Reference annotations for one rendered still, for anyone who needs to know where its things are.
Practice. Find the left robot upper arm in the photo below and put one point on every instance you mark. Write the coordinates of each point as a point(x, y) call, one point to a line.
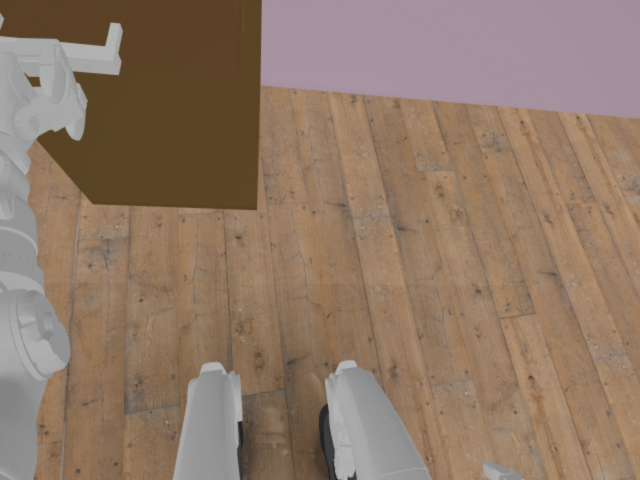
point(33, 345)

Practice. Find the robot right thigh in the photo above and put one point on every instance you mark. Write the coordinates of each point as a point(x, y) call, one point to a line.
point(381, 446)

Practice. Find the robot right shin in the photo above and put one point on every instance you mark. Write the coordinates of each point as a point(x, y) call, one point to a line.
point(344, 462)

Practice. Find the robot left forearm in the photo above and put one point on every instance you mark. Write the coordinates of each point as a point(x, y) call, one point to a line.
point(18, 231)

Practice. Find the handle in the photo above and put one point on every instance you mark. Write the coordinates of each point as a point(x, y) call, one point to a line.
point(90, 58)

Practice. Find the cabinet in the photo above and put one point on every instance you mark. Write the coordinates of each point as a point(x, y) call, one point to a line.
point(169, 140)

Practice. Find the left robot hand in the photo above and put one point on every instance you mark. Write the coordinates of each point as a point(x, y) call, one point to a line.
point(26, 112)

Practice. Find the drawer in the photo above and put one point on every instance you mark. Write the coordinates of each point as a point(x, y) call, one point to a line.
point(184, 37)

